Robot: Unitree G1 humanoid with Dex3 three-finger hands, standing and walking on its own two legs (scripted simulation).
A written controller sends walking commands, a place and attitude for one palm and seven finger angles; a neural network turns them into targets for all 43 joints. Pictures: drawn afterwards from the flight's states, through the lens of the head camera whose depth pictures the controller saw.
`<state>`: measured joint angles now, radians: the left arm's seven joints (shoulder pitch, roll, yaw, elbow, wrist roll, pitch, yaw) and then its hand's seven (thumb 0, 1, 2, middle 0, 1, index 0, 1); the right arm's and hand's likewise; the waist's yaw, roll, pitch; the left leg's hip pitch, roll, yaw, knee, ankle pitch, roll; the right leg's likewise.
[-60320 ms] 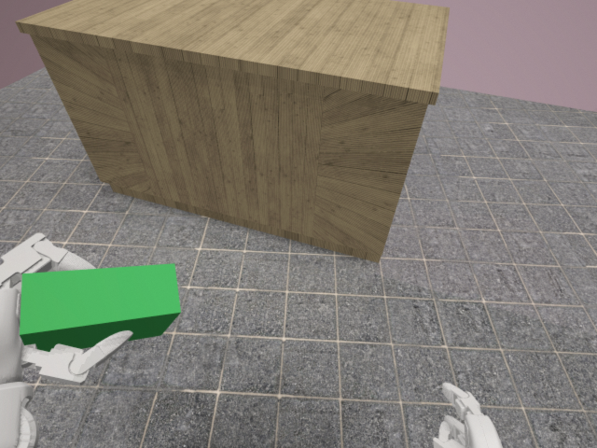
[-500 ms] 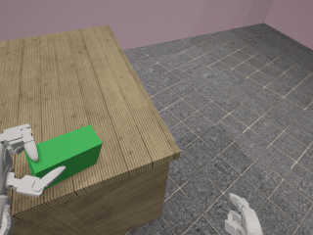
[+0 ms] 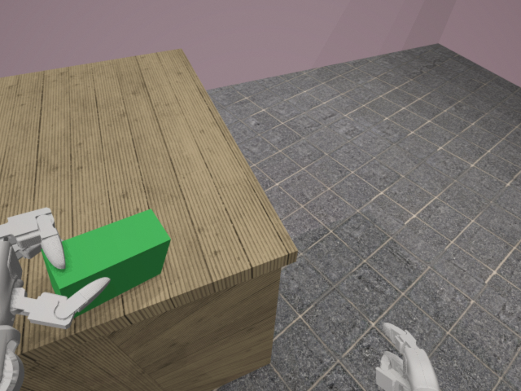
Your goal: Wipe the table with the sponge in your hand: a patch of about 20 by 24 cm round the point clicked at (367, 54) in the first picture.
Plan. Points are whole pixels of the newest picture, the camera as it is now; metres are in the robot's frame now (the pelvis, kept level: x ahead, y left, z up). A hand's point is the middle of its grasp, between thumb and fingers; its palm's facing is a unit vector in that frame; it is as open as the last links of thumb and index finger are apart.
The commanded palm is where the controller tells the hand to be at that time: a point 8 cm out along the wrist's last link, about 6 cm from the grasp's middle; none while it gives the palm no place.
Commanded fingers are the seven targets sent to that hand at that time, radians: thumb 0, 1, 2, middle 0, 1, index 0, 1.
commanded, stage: shuffle to correct the standing spot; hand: left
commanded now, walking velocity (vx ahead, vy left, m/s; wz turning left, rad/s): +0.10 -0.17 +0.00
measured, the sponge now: (127, 256) +0.26 +0.20 +0.12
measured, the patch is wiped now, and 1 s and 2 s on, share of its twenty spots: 0.75 0.75 0.75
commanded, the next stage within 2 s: come to a stop and stand still in 1.88 s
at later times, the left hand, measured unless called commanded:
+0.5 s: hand (69, 266) +0.22 +0.23 +0.16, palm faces +0.36 -0.86 -0.36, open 7.0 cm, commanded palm +0.16 +0.27 +0.18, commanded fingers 0.00 0.10 1.30 -1.20 -1.60 -1.20 -1.60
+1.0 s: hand (80, 259) +0.23 +0.22 +0.16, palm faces +0.37 -0.86 -0.36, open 6.9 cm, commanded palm +0.17 +0.27 +0.18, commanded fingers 0.00 0.10 1.30 -1.20 -1.60 -1.20 -1.60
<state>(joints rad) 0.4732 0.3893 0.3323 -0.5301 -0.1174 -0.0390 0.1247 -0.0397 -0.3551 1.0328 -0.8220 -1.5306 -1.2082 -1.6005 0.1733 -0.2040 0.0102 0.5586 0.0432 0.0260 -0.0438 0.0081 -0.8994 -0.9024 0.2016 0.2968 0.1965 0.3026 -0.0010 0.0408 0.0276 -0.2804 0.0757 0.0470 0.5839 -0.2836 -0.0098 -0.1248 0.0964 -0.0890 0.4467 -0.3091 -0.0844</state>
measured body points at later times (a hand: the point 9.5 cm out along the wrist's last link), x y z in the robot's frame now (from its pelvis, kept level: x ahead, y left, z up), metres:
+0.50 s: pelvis +0.00 -0.01 +0.00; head +0.00 -0.02 +0.45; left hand +0.19 +0.27 +0.18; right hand +0.18 -0.24 -0.09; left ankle +0.02 +0.12 -0.73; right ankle -0.04 -0.06 -0.73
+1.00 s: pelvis +0.01 -0.02 +0.00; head +0.01 -0.02 +0.45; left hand +0.20 +0.27 +0.18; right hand +0.19 -0.24 -0.09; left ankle +0.02 +0.12 -0.73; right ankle -0.04 -0.06 -0.73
